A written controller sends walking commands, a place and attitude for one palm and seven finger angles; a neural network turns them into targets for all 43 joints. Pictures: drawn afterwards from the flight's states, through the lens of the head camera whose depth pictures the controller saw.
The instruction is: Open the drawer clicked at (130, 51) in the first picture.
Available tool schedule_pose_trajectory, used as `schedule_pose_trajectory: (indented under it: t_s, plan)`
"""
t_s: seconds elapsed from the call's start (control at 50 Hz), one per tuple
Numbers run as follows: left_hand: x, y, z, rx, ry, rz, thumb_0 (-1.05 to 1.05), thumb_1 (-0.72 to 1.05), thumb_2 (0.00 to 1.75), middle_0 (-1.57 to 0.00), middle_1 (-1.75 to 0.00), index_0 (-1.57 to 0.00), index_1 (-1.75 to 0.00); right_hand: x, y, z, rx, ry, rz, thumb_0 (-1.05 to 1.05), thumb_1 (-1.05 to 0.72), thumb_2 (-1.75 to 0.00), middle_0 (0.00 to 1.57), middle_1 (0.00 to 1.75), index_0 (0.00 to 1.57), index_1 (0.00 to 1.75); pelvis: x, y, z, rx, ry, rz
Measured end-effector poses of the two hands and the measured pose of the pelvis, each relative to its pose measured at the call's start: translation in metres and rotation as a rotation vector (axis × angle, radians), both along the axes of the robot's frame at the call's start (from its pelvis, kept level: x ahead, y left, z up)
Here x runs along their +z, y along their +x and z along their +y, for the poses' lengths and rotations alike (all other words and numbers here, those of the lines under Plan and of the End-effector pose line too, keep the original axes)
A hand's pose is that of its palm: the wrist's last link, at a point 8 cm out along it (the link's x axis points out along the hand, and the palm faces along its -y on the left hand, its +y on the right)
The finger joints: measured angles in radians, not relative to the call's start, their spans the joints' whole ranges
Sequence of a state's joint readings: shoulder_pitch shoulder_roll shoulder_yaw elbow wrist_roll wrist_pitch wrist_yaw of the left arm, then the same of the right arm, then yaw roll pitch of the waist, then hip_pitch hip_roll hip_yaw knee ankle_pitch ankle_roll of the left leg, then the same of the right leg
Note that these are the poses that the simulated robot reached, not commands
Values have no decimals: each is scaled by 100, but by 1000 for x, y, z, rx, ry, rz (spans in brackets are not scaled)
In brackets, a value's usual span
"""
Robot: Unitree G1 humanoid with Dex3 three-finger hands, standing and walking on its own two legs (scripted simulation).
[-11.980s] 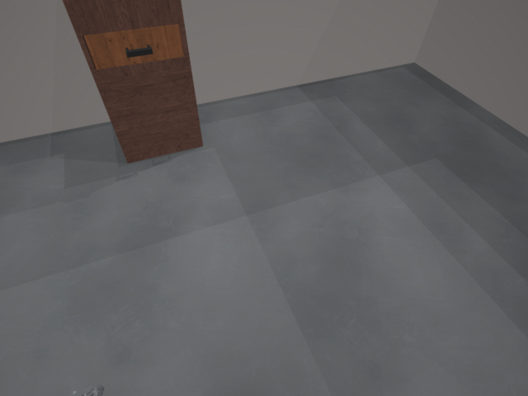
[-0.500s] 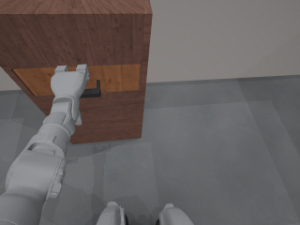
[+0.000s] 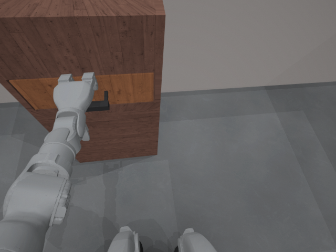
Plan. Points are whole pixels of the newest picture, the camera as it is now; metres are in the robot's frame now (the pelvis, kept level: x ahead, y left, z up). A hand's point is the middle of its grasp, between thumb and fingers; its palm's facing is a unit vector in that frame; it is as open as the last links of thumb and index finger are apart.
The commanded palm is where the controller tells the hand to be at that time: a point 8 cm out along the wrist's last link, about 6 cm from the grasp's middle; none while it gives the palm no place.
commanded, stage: lower the fingers behind the handle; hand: left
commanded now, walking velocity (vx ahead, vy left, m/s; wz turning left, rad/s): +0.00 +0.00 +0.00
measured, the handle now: (90, 100) +0.55 +0.19 -0.07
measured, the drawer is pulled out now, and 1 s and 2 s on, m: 0.00 0.00 0.00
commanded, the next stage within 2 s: close the thumb around the handle in 1.48 s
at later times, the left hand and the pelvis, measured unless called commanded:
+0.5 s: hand (88, 113) +0.49 +0.19 -0.06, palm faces -0.06 -0.02 -1.00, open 13.8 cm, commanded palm +0.48 +0.18 -0.01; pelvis -0.01 +0.00 -0.03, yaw +0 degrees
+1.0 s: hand (91, 119) +0.50 +0.19 -0.09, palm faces -0.06 -0.02 -1.00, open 13.8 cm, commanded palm +0.49 +0.17 -0.04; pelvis -0.02 +0.00 -0.05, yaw -1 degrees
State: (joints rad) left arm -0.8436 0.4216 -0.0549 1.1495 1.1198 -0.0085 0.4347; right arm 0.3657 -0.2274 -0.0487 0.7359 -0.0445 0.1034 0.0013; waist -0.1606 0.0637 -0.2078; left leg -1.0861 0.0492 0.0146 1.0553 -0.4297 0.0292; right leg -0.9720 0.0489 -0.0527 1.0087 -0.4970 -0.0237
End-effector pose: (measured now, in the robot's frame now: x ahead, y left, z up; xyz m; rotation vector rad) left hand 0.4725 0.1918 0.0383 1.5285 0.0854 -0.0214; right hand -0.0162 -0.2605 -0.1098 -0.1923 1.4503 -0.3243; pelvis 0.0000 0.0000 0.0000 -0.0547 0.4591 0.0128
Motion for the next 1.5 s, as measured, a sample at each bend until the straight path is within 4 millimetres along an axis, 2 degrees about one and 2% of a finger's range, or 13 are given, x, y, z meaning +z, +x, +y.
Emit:
schedule_pose_trajectory:
  t_s: [0.18,0.36,0.54,0.72,1.06,1.24,1.5]
  plan:
    - [-20,-6,-1,17,12,-2,0,-49,30,-31,-120,-32,-120,-8,2,-3,4,0,-7,0,-90,-90,20,30,20,30,-8,-4,0,-4,0,17]
    - [-30,-2,-4,23,25,-20,0,-49,30,-32,-120,-32,-120,-18,4,-3,20,-4,-15,0,-90,-90,20,30,20,30,-18,-10,0,0,-4,40]
    - [-42,6,-4,35,16,3,0,-49,30,-32,-120,-32,-120,-27,-4,-2,14,-7,-5,0,-90,-90,20,30,20,30,-28,-13,0,-7,-8,63]
    - [-54,3,-4,8,22,-17,0,-49,30,-31,-121,-32,-120,-37,-15,1,10,6,32,0,-90,-90,20,30,20,30,-37,-15,0,-11,-10,78]
    - [-80,8,-5,19,24,-7,0,-49,30,-31,-121,-32,-120,-54,-14,-3,23,-11,15,0,-90,-90,20,30,20,30,-57,-23,-1,-15,-16,115]
    - [-82,10,-6,26,26,-38,0,-49,30,-31,-121,-32,-120,-64,-16,-2,25,5,28,0,-90,-90,20,30,20,30,-64,-25,-3,-17,-16,122]
    - [-79,8,-5,17,7,-9,0,-49,30,-30,-119,-32,-120,-59,-15,-2,18,5,12,0,-90,-90,20,30,20,30,-59,-23,-3,-23,-13,113]
